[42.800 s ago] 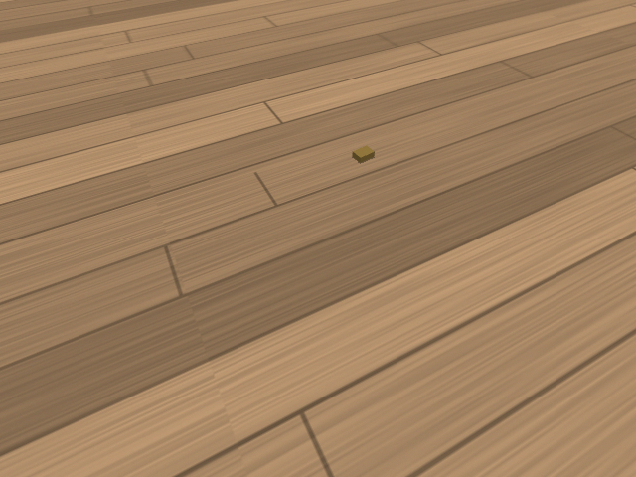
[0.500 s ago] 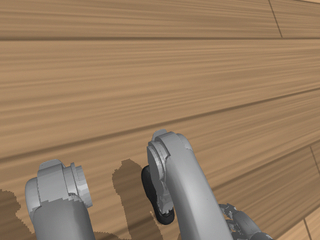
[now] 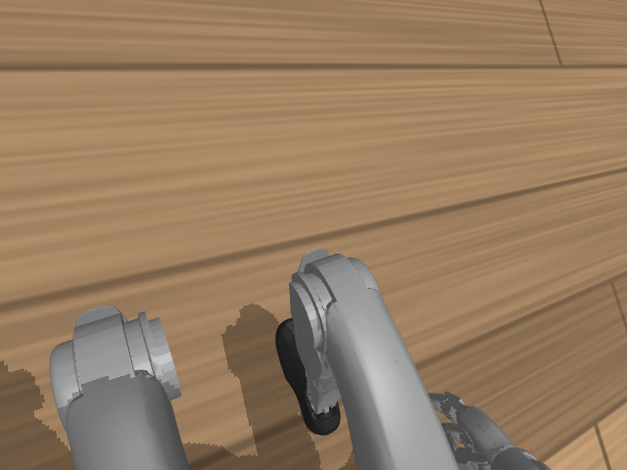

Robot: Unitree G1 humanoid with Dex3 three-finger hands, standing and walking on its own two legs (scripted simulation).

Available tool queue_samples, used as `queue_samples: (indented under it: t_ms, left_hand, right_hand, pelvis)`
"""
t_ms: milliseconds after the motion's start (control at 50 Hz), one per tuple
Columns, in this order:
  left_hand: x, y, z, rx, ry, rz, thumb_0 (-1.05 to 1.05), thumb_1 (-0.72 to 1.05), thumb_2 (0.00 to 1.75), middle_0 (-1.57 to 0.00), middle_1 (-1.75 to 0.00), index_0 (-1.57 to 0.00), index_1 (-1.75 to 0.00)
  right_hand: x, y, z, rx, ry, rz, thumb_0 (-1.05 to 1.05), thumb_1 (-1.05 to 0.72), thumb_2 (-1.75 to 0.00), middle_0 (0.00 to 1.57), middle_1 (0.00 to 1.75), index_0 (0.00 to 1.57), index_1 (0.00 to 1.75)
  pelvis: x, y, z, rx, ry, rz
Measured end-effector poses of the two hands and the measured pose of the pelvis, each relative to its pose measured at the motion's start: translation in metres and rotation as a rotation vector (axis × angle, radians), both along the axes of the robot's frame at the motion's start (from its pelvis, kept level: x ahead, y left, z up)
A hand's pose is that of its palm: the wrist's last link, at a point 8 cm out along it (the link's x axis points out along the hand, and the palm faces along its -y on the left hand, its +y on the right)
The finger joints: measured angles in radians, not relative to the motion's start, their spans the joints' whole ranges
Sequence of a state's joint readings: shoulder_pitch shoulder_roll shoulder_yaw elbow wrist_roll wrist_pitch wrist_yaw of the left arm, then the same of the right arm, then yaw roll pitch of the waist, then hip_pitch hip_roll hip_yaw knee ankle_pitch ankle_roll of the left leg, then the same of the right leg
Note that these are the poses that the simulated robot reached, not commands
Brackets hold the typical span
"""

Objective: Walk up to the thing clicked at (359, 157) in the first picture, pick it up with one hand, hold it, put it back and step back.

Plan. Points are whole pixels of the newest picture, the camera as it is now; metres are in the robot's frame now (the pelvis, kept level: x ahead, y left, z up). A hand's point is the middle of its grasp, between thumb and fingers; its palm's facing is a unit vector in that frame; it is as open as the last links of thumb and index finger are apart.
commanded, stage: rest palm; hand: left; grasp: from above
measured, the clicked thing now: out of the picture +0.47 +0.36 -0.30
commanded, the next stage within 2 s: close in 1.38 s
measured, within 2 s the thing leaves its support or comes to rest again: neither
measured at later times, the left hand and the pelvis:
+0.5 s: hand out of the picture +0.47 +0.35 -0.24, palm faces -0.43 -0.13 -0.89, open 14.1 cm; pelvis +0.01 +0.01 -0.02, yaw -2 degrees
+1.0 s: hand out of the picture +0.45 +0.35 -0.25, palm faces -0.43 -0.12 -0.90, open 14.3 cm; pelvis +0.00 +0.01 -0.02, yaw -4 degrees
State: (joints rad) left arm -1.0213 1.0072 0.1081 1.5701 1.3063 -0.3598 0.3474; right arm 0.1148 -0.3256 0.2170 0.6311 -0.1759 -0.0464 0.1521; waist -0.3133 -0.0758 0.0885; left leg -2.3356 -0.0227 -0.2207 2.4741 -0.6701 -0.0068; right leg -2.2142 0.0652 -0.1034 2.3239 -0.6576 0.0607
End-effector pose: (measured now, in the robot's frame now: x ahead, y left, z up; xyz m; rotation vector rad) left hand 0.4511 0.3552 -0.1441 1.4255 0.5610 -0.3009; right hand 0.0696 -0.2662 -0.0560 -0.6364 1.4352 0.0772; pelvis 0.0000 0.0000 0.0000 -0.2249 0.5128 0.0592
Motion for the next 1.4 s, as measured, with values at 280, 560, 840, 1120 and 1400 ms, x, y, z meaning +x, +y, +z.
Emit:
queue_samples:
  t_ms: [280, 560, 840, 1120, 1400]
  left_hand:
    - [0.005, -0.003, -0.03, 0.07, -0.143, 0.005, 0.0, -0.5, 1.0, -0.12, -0.93, -0.1, -0.94]
    - [0.02, 0.001, -0.047, 0.056, -0.054, 0.119, 0.0, -0.52, 1.0, -0.1, -0.98, -0.08, -0.98]
    - [0.006, 0.003, -0.049, 0.009, -0.082, 0.037, 0.0, -0.56, 1.04, -0.09, -0.96, -0.06, -0.98]
    - [0.006, -0.011, -0.057, 0.039, -0.113, 0.015, 0.0, -0.52, 1.02, -0.09, -0.97, -0.08, -0.99]
    - [0.012, 0.004, -0.058, 0.06, -0.088, 0.11, 0.0, -0.46, 0.96, -0.12, -0.98, -0.11, -0.98]
  right_hand:
    - [-0.004, -0.001, -0.001, -0.045, 0.025, 0.043, 0.0, -0.9, -0.9, 0.2, 0.3, 0.2, 0.3]
    - [-0.016, 0.019, -0.006, 0.038, 0.038, 0.025, 0.0, -0.9, -0.9, 0.2, 0.3, 0.2, 0.3]
    - [-0.015, 0.007, 0.006, -0.02, 0.071, 0.087, 0.0, -0.9, -0.9, 0.2, 0.3, 0.2, 0.3]
    - [-0.007, 0.019, 0.007, 0.006, 0.004, 0.125, 0.0, -0.9, -0.9, 0.2, 0.3, 0.2, 0.3]
    - [-0.012, 0.024, 0.003, 0.054, 0.028, 0.12, 0.0, -0.9, -0.9, 0.2, 0.3, 0.2, 0.3]
  pelvis:
    - [0.005, 0.001, -0.015, -0.008, -0.015, -0.022]
    - [0.009, 0.005, -0.016, -0.028, -0.013, -0.028]
    - [0.004, 0.003, -0.016, -0.036, -0.058, -0.036]
    - [0.001, 0.009, -0.019, -0.047, -0.071, -0.043]
    - [0.005, 0.008, -0.02, -0.049, -0.058, -0.045]
